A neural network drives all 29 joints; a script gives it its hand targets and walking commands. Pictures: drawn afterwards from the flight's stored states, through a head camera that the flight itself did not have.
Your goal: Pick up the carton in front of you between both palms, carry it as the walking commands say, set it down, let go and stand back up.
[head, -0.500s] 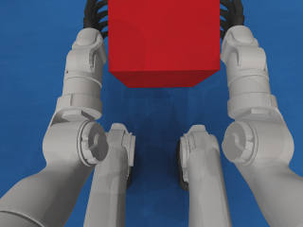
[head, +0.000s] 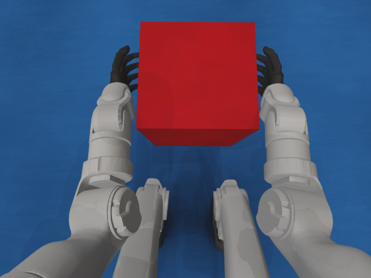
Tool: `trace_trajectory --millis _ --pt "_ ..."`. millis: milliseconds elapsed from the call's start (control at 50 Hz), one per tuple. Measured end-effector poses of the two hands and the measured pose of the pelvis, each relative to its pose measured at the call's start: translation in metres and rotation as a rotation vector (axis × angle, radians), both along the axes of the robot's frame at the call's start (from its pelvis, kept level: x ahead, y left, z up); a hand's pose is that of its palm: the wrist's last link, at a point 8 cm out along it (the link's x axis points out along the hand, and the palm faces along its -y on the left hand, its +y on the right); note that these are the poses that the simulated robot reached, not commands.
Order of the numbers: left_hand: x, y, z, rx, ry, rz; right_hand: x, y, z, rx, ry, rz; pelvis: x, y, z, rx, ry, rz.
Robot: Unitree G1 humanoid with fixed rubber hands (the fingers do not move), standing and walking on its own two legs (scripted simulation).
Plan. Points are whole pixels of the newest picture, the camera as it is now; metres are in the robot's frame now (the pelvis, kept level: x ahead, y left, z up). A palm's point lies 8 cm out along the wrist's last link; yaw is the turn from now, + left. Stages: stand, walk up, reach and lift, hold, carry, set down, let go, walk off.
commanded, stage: reach and lift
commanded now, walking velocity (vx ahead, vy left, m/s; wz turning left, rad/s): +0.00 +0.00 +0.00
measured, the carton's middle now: (194, 97) +0.49 +0.00 -0.11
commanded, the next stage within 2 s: hold in 2.00 s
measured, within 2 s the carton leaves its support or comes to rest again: neither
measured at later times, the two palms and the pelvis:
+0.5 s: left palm (81, 75) +0.43 +0.15 +0.12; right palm (319, 78) +0.43 -0.15 +0.11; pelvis +0.04 +0.00 +0.14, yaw +0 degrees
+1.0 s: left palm out of the picture +0.38 +0.15 +0.25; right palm out of the picture +0.38 -0.15 +0.26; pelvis +0.08 +0.00 +0.23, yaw +0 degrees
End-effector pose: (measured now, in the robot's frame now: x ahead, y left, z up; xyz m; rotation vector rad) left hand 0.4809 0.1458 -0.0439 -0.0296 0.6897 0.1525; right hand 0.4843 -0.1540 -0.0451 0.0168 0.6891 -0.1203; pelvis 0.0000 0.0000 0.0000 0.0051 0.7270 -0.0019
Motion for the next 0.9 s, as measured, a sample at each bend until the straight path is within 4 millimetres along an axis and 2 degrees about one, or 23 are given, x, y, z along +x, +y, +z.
trace_trajectory --millis 240,640,900 --pt "-0.028 0.002 0.082 -0.006 0.008 0.005 -0.027 0.002 0.082 0.006 0.008 -0.003 0.024 -0.003 0.069 0.003 -0.11 -0.005" --pt "-0.07 0.002 0.202 -0.006 0.004 -0.008 -0.072 0.002 0.202 0.012 0.003 -0.021 0.058 -0.003 0.175 -0.004 -0.388 -0.001" --pt "-0.096 0.003 0.276 -0.001 -0.026 -0.015 -0.099 0.003 0.277 0.007 -0.027 -0.021 0.079 -0.001 0.224 -0.007 -0.627 0.001"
